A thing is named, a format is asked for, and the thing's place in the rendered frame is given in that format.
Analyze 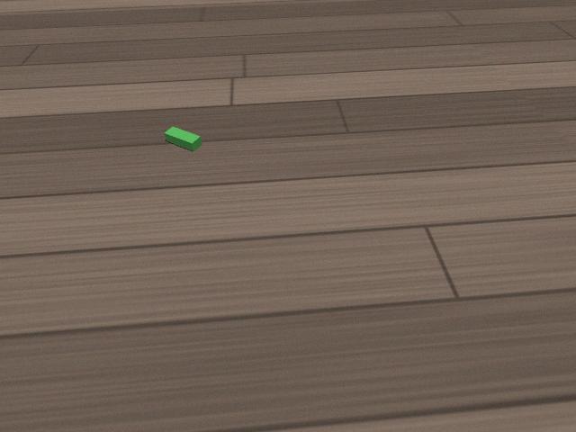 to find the carton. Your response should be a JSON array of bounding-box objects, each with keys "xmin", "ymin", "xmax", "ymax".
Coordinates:
[{"xmin": 165, "ymin": 127, "xmax": 202, "ymax": 151}]

